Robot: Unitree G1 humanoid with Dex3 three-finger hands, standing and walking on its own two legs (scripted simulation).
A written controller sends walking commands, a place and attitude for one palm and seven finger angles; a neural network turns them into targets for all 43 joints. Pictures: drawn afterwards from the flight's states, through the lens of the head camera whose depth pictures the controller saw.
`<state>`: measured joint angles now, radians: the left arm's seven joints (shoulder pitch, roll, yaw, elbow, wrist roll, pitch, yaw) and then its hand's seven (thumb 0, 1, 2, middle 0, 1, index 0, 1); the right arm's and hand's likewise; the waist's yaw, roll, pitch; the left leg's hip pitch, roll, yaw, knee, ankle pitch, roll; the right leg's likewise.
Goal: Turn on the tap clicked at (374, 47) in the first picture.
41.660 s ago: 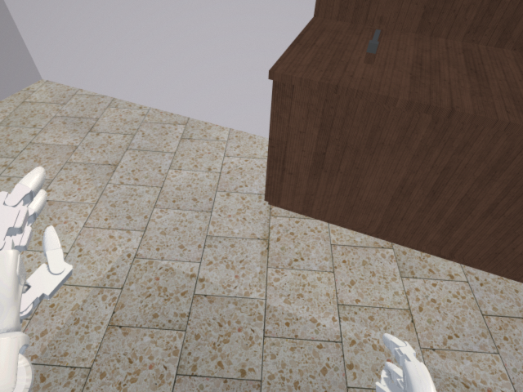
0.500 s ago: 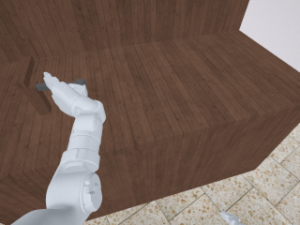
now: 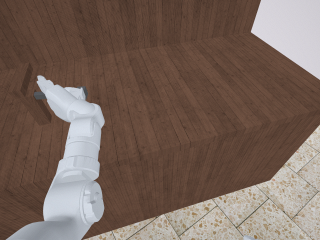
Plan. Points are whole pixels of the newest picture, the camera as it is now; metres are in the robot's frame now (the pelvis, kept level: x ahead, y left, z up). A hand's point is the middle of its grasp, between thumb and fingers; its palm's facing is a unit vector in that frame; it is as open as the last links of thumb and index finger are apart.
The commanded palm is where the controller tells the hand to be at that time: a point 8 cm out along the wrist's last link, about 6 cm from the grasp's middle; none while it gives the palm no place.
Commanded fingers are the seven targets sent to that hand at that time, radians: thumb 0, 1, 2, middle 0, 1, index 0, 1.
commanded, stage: lift the hand up off the lever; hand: left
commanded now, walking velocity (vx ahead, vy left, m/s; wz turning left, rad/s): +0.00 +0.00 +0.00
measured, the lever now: (81, 93) +0.50 +0.25 +0.11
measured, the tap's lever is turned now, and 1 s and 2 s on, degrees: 78 78 78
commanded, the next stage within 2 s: draw the hand back beside the body in 1.06 s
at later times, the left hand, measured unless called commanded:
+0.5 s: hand (77, 89) +0.43 +0.22 +0.18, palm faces +0.81 -0.58 -0.05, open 7.8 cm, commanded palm +0.38 +0.23 +0.18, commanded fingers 0.00 0.90 0.90 -0.15 -0.15 -0.15 -0.15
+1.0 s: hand (78, 85) +0.42 +0.20 +0.20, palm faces +0.79 -0.61 -0.05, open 7.8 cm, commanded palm +0.37 +0.22 +0.20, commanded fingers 0.00 0.90 0.90 -0.15 -0.15 -0.15 -0.15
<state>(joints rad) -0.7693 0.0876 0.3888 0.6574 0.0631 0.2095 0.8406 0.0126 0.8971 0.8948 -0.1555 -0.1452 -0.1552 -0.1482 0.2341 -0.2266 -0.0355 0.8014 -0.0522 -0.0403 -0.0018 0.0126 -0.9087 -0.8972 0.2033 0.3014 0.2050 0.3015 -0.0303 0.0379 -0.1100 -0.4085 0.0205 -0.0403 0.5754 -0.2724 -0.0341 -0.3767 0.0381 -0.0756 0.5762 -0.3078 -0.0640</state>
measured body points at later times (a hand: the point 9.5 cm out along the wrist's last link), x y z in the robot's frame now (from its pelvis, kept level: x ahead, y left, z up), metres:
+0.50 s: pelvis +0.01 +0.01 +0.00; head +0.00 -0.01 +0.45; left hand +0.39 +0.25 +0.18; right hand +0.15 -0.23 -0.11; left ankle +0.01 +0.14 -0.73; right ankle -0.01 -0.07 -0.73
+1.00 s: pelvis +0.01 +0.00 +0.01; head -0.01 -0.02 +0.46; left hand +0.37 +0.23 +0.20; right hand +0.18 -0.22 -0.11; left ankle +0.01 +0.14 -0.73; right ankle -0.01 -0.07 -0.73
